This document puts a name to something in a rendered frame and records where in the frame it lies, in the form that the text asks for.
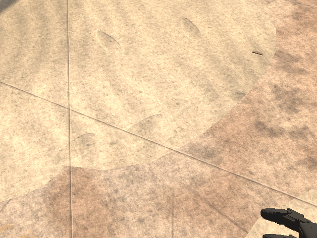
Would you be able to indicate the robot right hand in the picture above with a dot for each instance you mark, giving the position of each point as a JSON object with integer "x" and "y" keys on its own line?
{"x": 290, "y": 219}

